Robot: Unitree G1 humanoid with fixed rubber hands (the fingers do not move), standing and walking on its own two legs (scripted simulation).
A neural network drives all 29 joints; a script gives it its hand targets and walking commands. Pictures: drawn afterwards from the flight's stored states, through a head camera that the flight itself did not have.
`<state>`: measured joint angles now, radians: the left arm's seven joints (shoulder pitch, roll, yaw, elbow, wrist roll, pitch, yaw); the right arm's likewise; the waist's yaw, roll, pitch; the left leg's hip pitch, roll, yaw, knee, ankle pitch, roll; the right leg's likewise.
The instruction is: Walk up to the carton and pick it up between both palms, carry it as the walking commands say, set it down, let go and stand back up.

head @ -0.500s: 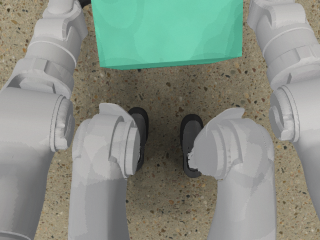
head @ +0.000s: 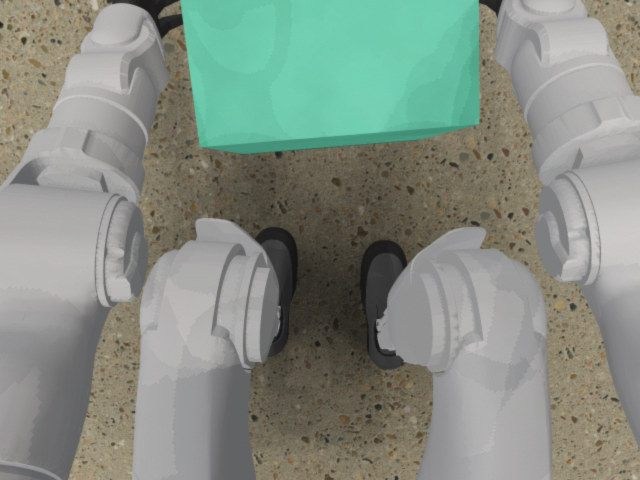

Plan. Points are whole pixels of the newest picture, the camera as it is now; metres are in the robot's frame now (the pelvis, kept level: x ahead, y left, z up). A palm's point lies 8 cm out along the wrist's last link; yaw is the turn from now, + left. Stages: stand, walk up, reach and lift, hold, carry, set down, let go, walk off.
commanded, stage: set down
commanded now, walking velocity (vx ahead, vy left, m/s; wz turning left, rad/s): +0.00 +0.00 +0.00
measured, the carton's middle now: (326, 30) +0.54 +0.02 -0.23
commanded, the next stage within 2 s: none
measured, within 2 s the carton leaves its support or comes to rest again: neither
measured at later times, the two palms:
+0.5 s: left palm (150, 22) +0.53 +0.20 -0.17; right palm (503, 1) +0.55 -0.15 -0.17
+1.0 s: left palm (106, 58) +0.49 +0.25 -0.18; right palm (521, 16) +0.54 -0.18 -0.17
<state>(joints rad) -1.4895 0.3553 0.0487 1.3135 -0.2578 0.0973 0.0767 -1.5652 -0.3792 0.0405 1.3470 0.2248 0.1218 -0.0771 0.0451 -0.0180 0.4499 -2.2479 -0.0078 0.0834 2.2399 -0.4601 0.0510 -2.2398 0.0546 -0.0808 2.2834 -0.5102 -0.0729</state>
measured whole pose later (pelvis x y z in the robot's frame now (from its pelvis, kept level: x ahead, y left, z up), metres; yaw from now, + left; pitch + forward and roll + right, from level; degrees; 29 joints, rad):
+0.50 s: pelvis +0.01 +0.00 +0.01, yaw +0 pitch +28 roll +1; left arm -1.49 0.34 0.10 1.28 -0.27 0.04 0.10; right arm -1.51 -0.40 0.06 1.26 0.28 0.06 -0.09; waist 0.06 0.00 0.52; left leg -2.22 -0.01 0.08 2.24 -0.51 0.05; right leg -2.20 0.06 -0.08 2.28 -0.56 -0.07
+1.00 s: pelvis +0.01 +0.01 +0.00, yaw +0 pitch +27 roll +1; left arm -1.24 0.39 0.12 0.99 -0.33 0.12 0.10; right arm -1.34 -0.46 -0.04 1.05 0.26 0.13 -0.07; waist 0.06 0.00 0.52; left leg -2.22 -0.01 0.11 2.27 -0.51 0.08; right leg -2.20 0.06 -0.05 2.31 -0.58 -0.05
